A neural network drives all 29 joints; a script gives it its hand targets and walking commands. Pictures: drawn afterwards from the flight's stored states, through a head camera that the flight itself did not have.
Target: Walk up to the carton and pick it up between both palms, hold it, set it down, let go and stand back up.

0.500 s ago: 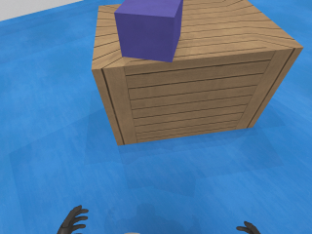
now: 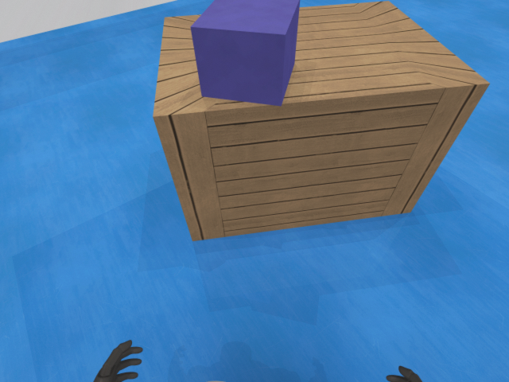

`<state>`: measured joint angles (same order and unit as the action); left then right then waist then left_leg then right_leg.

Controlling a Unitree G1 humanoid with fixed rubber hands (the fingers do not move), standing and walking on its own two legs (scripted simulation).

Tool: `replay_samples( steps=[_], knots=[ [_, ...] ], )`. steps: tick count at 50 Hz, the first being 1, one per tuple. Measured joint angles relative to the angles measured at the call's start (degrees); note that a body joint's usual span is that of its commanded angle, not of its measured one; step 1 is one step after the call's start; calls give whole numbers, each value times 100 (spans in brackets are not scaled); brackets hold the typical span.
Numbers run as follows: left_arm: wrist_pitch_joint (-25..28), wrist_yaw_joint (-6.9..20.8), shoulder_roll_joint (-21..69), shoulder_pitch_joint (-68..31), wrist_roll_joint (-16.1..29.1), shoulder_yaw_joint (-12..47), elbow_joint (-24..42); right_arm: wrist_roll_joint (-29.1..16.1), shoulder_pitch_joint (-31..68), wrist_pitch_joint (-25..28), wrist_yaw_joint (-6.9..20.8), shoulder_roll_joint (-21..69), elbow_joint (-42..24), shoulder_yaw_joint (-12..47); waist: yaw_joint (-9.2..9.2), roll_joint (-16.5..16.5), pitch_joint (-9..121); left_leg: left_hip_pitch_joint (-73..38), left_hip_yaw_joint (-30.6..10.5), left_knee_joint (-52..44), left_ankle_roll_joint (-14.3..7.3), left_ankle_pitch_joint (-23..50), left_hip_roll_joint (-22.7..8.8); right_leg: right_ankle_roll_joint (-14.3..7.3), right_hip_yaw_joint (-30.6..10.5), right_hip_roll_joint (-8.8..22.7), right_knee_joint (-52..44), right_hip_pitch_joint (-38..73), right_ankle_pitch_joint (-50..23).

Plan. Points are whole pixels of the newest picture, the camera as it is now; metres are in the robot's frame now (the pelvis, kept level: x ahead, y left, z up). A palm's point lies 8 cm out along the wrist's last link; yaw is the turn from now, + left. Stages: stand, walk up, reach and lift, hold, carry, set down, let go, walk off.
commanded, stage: stand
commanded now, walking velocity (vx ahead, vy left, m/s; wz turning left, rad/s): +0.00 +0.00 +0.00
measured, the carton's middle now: (250, 47) +1.01 +0.07 +0.04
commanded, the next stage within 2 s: none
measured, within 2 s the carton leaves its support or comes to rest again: neither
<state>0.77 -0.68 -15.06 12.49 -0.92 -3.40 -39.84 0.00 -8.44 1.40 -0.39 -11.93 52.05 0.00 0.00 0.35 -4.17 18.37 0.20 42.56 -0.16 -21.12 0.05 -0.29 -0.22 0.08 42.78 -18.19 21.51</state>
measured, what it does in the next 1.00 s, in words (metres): stands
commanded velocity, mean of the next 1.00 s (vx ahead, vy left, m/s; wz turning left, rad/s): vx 0.00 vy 0.00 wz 0.00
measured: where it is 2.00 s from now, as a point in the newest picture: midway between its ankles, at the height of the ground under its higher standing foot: outside the picture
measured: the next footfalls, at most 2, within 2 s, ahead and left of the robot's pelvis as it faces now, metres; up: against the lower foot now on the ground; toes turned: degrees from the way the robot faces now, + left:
none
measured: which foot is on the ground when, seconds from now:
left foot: down 0.00-1.00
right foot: down 0.00-1.00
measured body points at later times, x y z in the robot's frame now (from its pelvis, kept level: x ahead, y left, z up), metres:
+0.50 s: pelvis -0.01 +0.01 +0.00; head +0.00 +0.01 +0.45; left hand +0.10 +0.28 -0.11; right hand +0.09 -0.23 -0.13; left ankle +0.02 +0.12 -0.71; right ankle +0.02 -0.12 -0.71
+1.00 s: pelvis -0.01 +0.02 +0.01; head +0.00 +0.02 +0.46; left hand +0.09 +0.28 -0.12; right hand +0.09 -0.23 -0.13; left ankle +0.02 +0.12 -0.71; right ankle +0.02 -0.12 -0.71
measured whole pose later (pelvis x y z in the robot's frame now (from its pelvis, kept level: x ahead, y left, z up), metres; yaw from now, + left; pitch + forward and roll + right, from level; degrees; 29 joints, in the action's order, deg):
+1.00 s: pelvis -0.01 +0.02 +0.01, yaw +0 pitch -3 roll -1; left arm 0.8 -0.2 -15.1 12.6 -0.9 -3.0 -45.5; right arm 0.0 -6.7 1.4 -0.2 -11.9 57.2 0.0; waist 0.0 -0.4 -5.0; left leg 18.4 0.2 40.6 -1.4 -19.0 0.0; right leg 0.5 -0.1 0.1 37.9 -16.8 17.9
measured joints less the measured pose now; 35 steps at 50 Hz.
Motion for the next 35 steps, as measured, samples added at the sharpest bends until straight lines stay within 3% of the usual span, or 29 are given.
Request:
replay_samples(
  steps=[35],
  knots=[
    [0, 57, -3, 14, 0, 29, -437, 0, 100, 0, 15, 0, 419, 0, 0, -51, -111, 0, -3, -72, -92, 139, 0, 50, 7, 0, -283, 102, -243]
  ],
)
